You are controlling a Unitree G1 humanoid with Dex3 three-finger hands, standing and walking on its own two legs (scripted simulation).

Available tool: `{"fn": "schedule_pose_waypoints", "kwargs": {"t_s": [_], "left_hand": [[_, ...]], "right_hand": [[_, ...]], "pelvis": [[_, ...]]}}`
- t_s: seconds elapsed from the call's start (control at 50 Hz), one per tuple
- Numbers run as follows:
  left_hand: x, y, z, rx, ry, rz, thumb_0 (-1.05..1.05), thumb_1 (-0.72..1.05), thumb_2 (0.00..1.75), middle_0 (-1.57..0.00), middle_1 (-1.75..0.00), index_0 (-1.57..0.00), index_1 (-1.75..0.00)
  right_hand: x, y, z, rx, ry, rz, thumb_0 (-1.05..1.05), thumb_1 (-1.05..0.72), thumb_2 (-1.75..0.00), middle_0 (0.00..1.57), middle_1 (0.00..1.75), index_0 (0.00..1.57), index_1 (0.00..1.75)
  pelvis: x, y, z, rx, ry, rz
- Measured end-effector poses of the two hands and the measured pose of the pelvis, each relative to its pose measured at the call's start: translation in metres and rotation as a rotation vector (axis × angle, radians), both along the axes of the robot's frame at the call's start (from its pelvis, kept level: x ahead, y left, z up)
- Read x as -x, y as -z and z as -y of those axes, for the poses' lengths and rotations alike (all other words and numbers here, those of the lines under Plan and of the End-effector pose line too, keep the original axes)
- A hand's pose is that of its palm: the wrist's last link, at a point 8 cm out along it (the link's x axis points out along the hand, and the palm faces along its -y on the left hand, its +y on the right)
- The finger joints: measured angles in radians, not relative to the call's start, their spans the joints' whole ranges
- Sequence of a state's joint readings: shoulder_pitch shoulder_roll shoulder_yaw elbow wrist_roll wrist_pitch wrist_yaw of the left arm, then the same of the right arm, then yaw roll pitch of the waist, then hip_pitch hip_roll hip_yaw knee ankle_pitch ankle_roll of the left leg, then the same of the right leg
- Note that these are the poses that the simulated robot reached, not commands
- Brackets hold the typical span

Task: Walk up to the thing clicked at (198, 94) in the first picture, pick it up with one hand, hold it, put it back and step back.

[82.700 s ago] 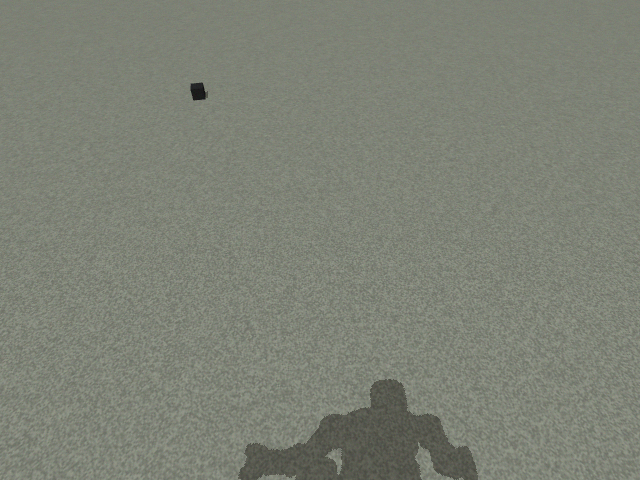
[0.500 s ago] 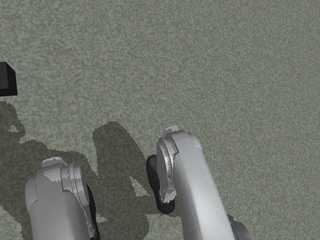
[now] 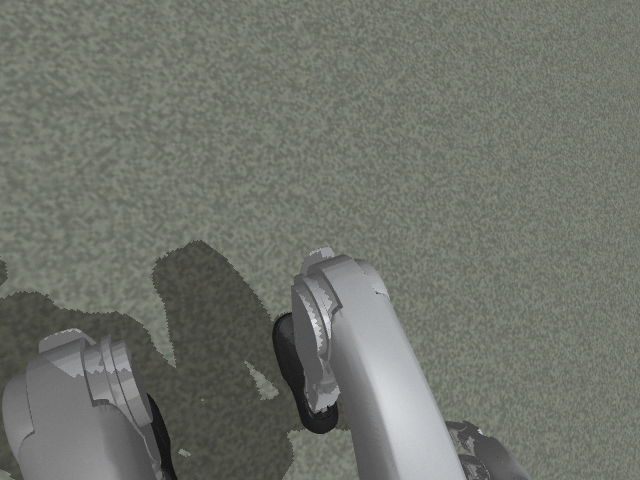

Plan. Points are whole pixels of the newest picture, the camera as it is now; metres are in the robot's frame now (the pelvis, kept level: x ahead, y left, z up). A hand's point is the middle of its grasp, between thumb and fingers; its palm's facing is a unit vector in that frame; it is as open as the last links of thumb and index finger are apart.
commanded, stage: rest palm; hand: left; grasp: from above
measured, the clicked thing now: out of the picture +0.51 +0.34 -0.29
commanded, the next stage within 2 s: close in 1.76 s
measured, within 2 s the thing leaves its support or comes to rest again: neither
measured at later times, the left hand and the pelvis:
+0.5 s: hand out of the picture +0.45 +0.34 -0.22, palm faces -0.42 -0.07 -0.91, open 14.3 cm; pelvis -0.01 +0.01 -0.01, yaw -1 degrees
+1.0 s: hand out of the picture +0.47 +0.33 -0.25, palm faces -0.50 -0.11 -0.86, open 14.4 cm; pelvis -0.01 +0.00 -0.01, yaw -2 degrees
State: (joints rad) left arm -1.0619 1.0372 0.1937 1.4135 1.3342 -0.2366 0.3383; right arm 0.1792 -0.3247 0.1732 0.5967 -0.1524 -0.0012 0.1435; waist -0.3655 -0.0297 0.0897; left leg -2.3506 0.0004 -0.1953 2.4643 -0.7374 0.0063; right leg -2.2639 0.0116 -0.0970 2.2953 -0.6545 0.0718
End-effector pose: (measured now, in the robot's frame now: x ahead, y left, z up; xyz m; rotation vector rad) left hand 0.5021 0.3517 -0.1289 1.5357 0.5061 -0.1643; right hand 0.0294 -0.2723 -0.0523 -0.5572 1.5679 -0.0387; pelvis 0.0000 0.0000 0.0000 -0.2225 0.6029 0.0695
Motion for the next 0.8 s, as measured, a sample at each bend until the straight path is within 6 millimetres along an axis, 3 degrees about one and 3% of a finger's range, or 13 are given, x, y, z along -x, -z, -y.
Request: {"fn": "schedule_pose_waypoints", "kwargs": {"t_s": [0.06,0.14,0.32,0.52,0.8], "left_hand": [[0.014,-0.011,-0.014,-0.014,-0.029,-0.064,0.0,-0.56,1.01,-0.07,-0.98,-0.06,-0.98],[0.032,-0.014,-0.017,0.024,-0.006,-0.144,0.0,-0.55,1.01,-0.07,-0.97,-0.06,-0.98],[0.052,0.025,0.015,0.195,0.175,-0.138,0.0,-0.53,0.99,-0.08,-0.98,-0.07,-0.98],[0.048,0.033,0.008,0.08,0.16,0.003,0.0,-0.54,1.01,-0.07,-0.97,-0.06,-0.97],[0.008,0.053,0.018,0.033,0.008,-0.058,0.0,-0.53,1.0,-0.07,-0.97,-0.06,-0.98]], "right_hand": [[-0.009,0.003,0.001,-0.012,-0.021,0.017,-0.01,-0.91,-0.89,0.2,0.3,0.2,0.3],[-0.019,0.007,0.0,-0.021,-0.064,0.023,-0.01,-0.91,-0.89,0.2,0.3,0.2,0.3],[-0.026,-0.002,-0.002,0.055,-0.154,0.021,-0.01,-0.9,-0.9,0.2,0.3,0.2,0.3],[-0.021,0.002,-0.01,0.071,-0.14,0.051,-0.01,-0.9,-0.9,0.2,0.3,0.2,0.3],[0.01,0.013,-0.025,-0.03,-0.058,0.03,-0.01,-0.91,-0.9,0.2,0.3,0.2,0.3]], "pelvis": [[0.003,-0.002,-0.001,-0.002,-0.007,0.006],[0.009,-0.005,-0.001,-0.003,-0.017,0.024],[0.018,0.001,-0.003,0.018,-0.012,0.103],[0.014,0.012,-0.007,0.023,-0.004,0.085],[0.007,0.019,-0.005,0.023,0.016,0.05]]}}
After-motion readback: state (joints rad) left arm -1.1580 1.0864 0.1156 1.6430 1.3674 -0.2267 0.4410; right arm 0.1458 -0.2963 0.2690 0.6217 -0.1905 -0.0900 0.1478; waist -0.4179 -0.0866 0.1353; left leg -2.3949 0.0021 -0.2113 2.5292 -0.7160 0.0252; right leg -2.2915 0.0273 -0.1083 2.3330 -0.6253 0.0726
